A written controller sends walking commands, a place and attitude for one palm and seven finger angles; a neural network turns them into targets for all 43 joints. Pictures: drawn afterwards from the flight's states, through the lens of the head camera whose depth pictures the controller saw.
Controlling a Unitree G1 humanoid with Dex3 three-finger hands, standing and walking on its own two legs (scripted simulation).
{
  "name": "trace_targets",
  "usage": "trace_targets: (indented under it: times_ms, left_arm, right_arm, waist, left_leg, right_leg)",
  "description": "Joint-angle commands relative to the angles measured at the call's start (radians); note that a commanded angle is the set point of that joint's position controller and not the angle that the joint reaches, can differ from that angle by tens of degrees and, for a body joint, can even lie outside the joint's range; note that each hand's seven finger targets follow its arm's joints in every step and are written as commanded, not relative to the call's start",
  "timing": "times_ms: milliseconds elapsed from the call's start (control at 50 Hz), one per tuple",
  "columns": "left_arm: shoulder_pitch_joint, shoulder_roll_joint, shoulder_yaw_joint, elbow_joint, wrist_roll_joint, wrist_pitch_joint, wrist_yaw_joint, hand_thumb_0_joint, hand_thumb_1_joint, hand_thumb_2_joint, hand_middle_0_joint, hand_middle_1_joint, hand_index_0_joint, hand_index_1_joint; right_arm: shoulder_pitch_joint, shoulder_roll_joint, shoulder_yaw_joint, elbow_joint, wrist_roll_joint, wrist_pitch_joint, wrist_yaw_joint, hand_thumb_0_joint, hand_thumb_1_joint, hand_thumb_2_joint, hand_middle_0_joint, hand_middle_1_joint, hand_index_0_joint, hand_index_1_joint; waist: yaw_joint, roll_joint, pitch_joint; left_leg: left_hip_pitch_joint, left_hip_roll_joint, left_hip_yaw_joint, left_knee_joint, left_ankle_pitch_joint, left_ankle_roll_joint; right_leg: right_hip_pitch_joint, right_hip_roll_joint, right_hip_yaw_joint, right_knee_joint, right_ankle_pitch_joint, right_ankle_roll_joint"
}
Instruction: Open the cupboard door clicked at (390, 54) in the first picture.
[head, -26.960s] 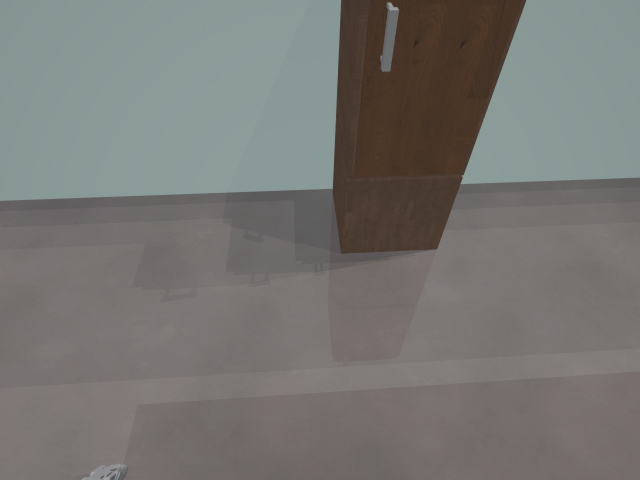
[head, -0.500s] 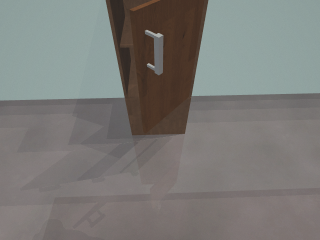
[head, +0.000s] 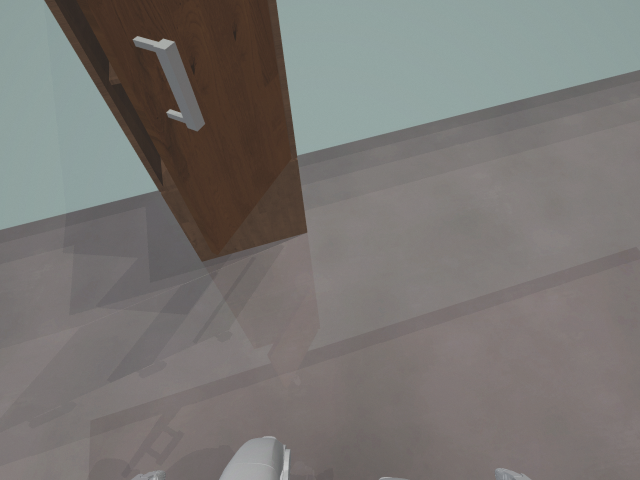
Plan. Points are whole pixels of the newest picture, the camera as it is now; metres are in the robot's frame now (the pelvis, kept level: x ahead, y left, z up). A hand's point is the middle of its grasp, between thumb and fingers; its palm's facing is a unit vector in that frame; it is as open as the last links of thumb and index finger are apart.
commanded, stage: walk to a spot facing it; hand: left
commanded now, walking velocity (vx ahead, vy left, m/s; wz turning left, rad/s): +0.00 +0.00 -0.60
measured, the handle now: (170, 85) +0.62 +0.28 +0.11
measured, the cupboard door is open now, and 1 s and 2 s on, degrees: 46 46 46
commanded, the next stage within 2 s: none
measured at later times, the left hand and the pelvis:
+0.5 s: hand (199, 443) +0.17 +0.20 -0.16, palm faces -0.26 -0.94 -0.24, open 7.4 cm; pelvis +0.02 +0.02 +0.00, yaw -18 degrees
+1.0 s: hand (268, 391) +0.25 +0.12 -0.17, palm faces -0.56 -0.81 -0.17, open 7.4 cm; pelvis +0.09 -0.01 +0.00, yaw -36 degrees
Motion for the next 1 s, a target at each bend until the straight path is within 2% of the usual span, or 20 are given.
trace_targets:
  times_ms: [0, 120, 180, 200, 240, 260, 340, 440, 500, 520, 540, 560, 600, 720, 800, 860, 880, 900, 920, 980]
  left_arm:
    - [0.104, 0.191, 0.045, -0.044, -0.005, -0.009, 0.011, 0.000, 0.900, 0.900, -0.200, -0.300, -0.200, -0.300]
    - [0.084, 0.207, 0.056, -0.058, 0.004, -0.002, 0.007, 0.000, 0.900, 0.900, -0.200, -0.300, -0.200, -0.300]
    - [0.033, 0.196, 0.053, -0.073, -0.007, 0.005, -0.001, 0.000, 0.900, 0.900, -0.200, -0.300, -0.200, -0.300]
    - [0.007, 0.174, 0.046, -0.084, -0.013, 0.007, -0.004, 0.000, 0.900, 0.900, -0.200, -0.300, -0.200, -0.300]
    - [0.039, 0.101, 0.028, -0.121, -0.016, 0.006, -0.022, 0.000, 0.900, 0.900, -0.200, -0.300, -0.200, -0.300]
    - [-0.004, 0.134, 0.032, -0.128, -0.004, 0.008, -0.030, 0.000, 0.900, 0.900, -0.200, -0.300, -0.200, -0.300]
    - [-0.001, 0.097, 0.032, -0.102, -0.008, 0.020, -0.053, 0.000, 0.900, 0.900, -0.200, -0.300, -0.200, -0.300]
    - [-0.061, 0.072, 0.012, -0.122, -0.010, 0.016, -0.062, 0.000, 0.900, 0.900, -0.200, -0.300, -0.200, -0.300]
    - [-0.006, 0.092, 0.017, -0.103, -0.011, 0.007, -0.059, 0.000, 0.900, 0.900, -0.200, -0.300, -0.200, -0.300]
    - [0.058, 0.126, 0.023, -0.084, -0.010, 0.000, -0.055, 0.000, 0.900, 0.900, -0.200, -0.300, -0.200, -0.300]
    - [0.123, 0.226, 0.043, -0.065, 0.000, -0.009, -0.040, 0.000, 0.900, 0.900, -0.200, -0.300, -0.200, -0.300]
    - [0.173, 0.316, 0.059, -0.048, -0.007, -0.010, -0.024, 0.000, 0.900, 0.900, -0.200, -0.300, -0.200, -0.300]
    - [0.119, 0.267, 0.055, -0.060, -0.008, 0.000, -0.002, 0.000, 0.900, 0.900, -0.200, -0.300, -0.200, -0.300]
    - [0.023, 0.221, 0.038, -0.078, 0.002, -0.015, -0.014, 0.000, 0.900, 0.900, -0.200, -0.300, -0.200, -0.300]
    - [0.023, 0.229, 0.046, -0.076, 0.002, -0.023, -0.029, 0.000, 0.900, 0.900, -0.200, -0.300, -0.200, -0.300]
    - [-0.025, 0.188, 0.042, -0.084, -0.008, -0.023, -0.037, 0.000, 0.900, 0.900, -0.200, -0.300, -0.200, -0.300]
    - [-0.030, 0.119, 0.027, -0.101, -0.011, -0.023, -0.043, 0.000, 0.900, 0.900, -0.200, -0.300, -0.200, -0.300]
    - [-0.059, 0.056, 0.012, -0.140, -0.017, -0.026, -0.052, 0.000, 0.900, 0.900, -0.200, -0.300, -0.200, -0.300]
    - [-0.143, 0.096, 0.017, -0.171, -0.004, -0.039, -0.062, 0.000, 0.900, 0.900, -0.200, -0.300, -0.200, -0.300]
    - [-0.105, 0.065, 0.023, -0.115, 0.011, -0.035, -0.084, 0.000, 0.900, 0.900, -0.200, -0.300, -0.200, -0.300]
  right_arm:
    - [-0.033, -0.048, -0.011, -0.099, 0.005, -0.023, -0.006, 0.000, -0.900, -0.900, 0.200, 0.300, 0.200, 0.300]
    - [-0.032, -0.049, -0.011, -0.127, 0.015, -0.039, -0.011, 0.000, -0.900, -0.900, 0.200, 0.300, 0.200, 0.300]
    - [0.058, -0.052, -0.007, -0.104, 0.016, -0.051, -0.019, 0.000, -0.900, -0.900, 0.200, 0.300, 0.200, 0.300]
    - [0.120, -0.080, -0.010, -0.089, 0.014, -0.061, -0.024, 0.000, -0.900, -0.900, 0.200, 0.300, 0.200, 0.300]
    - [0.162, -0.226, -0.033, -0.107, -0.010, -0.066, -0.031, 0.000, -0.900, -0.900, 0.200, 0.300, 0.200, 0.300]
    - [0.162, -0.215, -0.027, -0.117, -0.018, -0.064, -0.032, 0.000, -0.900, -0.900, 0.200, 0.300, 0.200, 0.300]
    - [0.088, -0.137, -0.003, -0.136, -0.021, -0.070, -0.031, 0.000, -0.900, -0.900, 0.200, 0.300, 0.200, 0.300]
    - [0.168, -0.175, -0.022, -0.097, -0.021, -0.063, -0.021, 0.000, -0.900, -0.900, 0.200, 0.300, 0.200, 0.300]
    - [0.156, -0.190, -0.030, -0.096, -0.015, -0.056, -0.013, 0.000, -0.900, -0.900, 0.200, 0.300, 0.200, 0.300]
    - [0.142, -0.188, -0.031, -0.104, -0.008, -0.053, -0.006, 0.000, -0.900, -0.900, 0.200, 0.300, 0.200, 0.300]
    - [0.140, -0.131, -0.022, -0.124, 0.005, -0.050, 0.001, 0.000, -0.900, -0.900, 0.200, 0.300, 0.200, 0.300]
    - [0.069, -0.084, -0.005, -0.171, 0.009, -0.042, 0.002, 0.000, -0.900, -0.900, 0.200, 0.300, 0.200, 0.300]
    - [0.044, -0.096, -0.008, -0.159, 0.006, -0.031, -0.005, 0.000, -0.900, -0.900, 0.200, 0.300, 0.200, 0.300]
    - [0.074, -0.072, -0.011, -0.116, -0.006, -0.040, 0.026, 0.000, -0.900, -0.900, 0.200, 0.300, 0.200, 0.300]
    - [0.081, -0.068, -0.012, -0.125, -0.003, -0.066, 0.028, 0.000, -0.900, -0.900, 0.200, 0.300, 0.200, 0.300]
    - [0.228, -0.079, -0.010, -0.078, -0.003, -0.094, 0.013, 0.000, -0.900, -0.900, 0.200, 0.300, 0.200, 0.300]
    - [0.326, -0.150, -0.023, -0.049, -0.012, -0.106, -0.002, 0.000, -0.900, -0.900, 0.200, 0.300, 0.200, 0.300]
    - [0.443, -0.253, -0.041, -0.030, -0.034, -0.111, -0.010, 0.000, -0.900, -0.900, 0.200, 0.300, 0.200, 0.300]
    - [0.443, -0.247, -0.036, -0.037, -0.025, -0.112, -0.014, 0.000, -0.900, -0.900, 0.200, 0.300, 0.200, 0.300]
    - [0.303, -0.124, 0.004, -0.059, -0.024, -0.125, -0.006, 0.000, -0.900, -0.900, 0.200, 0.300, 0.200, 0.300]
  waist:
    - [0.028, -0.133, -0.197]
    - [0.016, -0.155, -0.192]
    - [-0.032, -0.138, -0.196]
    - [-0.063, -0.107, -0.215]
    - [-0.055, 0.304, -0.220]
    - [-0.072, 0.148, -0.178]
    - [-0.010, 0.169, -0.157]
    - [-0.051, 0.185, -0.169]
    - [-0.019, 0.171, -0.171]
    - [0.018, 0.116, -0.195]
    - [0.048, -0.133, -0.240]
    - [0.087, -0.354, -0.221]
    - [0.068, -0.340, -0.199]
    - [0.008, -0.164, -0.130]
    - [0.004, -0.178, -0.100]
    - [-0.073, -0.119, -0.118]
    - [-0.119, 0.075, -0.144]
    - [-0.164, 0.344, -0.149]
    - [-0.161, 0.175, -0.095]
    - [-0.064, 0.128, -0.031]
  left_leg:
    - [-0.082, -0.008, -0.045, -0.046, 0.020, -0.010]
    - [0.023, -0.031, -0.053, -0.257, -0.009, 0.003]
    - [0.224, -0.050, -0.043, -0.528, 0.149, 0.016]
    - [0.379, 0.000, -0.068, -0.666, 0.233, 0.033]
    - [0.505, 0.443, -0.462, -0.800, 0.500, 0.235]
    - [0.376, 0.458, -0.450, -0.800, 0.487, 0.287]
    - [0.371, 0.257, -0.105, -0.712, 0.743, 0.194]
    - [0.379, 0.261, -0.004, -0.665, 0.718, 0.169]
    - [0.326, 0.256, 0.038, -0.571, 0.655, 0.120]
    - [0.258, 0.230, 0.068, -0.471, 0.583, 0.080]
    - [0.061, 0.139, 0.156, -0.260, 0.306, 0.017]
    - [-0.112, 0.020, 0.108, -0.037, -0.224, -0.016]
    - [-0.190, 0.051, -0.042, 0.095, -0.141, 0.000]
    - [-0.025, 0.027, 0.016, -0.131, 0.019, -0.012]
    - [0.064, -0.016, 0.032, -0.333, 0.017, 0.001]
    - [0.395, -0.034, 0.056, -0.627, 0.130, 0.014]
    - [0.565, 0.122, -0.131, -0.768, -0.041, 0.061]
    - [0.632, 0.423, -0.511, -0.900, -0.219, 0.170]
    - [0.545, 0.505, -0.568, -0.933, -0.206, 0.241]
    - [0.414, 0.336, -0.233, -0.909, 0.100, 0.154]
  right_leg:
    - [0.247, -0.250, 0.320, -0.162, 0.642, -0.138]
    - [0.191, -0.247, 0.401, -0.153, 0.605, -0.148]
    - [0.065, -0.181, 0.385, -0.102, 0.545, -0.083]
    - [-0.044, -0.128, 0.334, -0.048, 0.429, -0.032]
    - [-0.317, 0.039, 0.041, 0.341, -0.345, 0.087]
    - [-0.298, 0.000, 0.052, 0.519, -0.330, 0.097]
    - [-0.295, -0.056, -0.008, 0.591, -0.176, 0.121]
    - [-0.134, -0.044, -0.107, 0.228, -0.143, 0.101]
    - [0.020, -0.025, -0.137, 0.012, 0.000, 0.075]
    - [0.155, -0.039, -0.118, -0.110, 0.138, 0.059]
    - [0.345, -0.241, 0.130, -0.186, 0.381, -0.010]
    - [0.332, -0.453, 0.395, -0.222, 0.655, -0.134]
    - [0.280, -0.365, 0.393, -0.244, 0.275, -0.167]
    - [0.088, -0.254, 0.302, -0.320, -0.130, -0.128]
    - [0.035, -0.235, 0.349, -0.332, -0.210, -0.141]
    - [-0.154, -0.146, 0.295, -0.212, -0.231, -0.075]
    - [-0.318, -0.050, 0.205, -0.017, -0.245, -0.023]
    - [-0.501, 0.062, -0.007, 0.339, -0.331, 0.041]
    - [-0.543, -0.057, 0.036, 0.466, -0.270, 0.039]
    - [-0.502, -0.124, 0.000, 0.650, -0.019, 0.064]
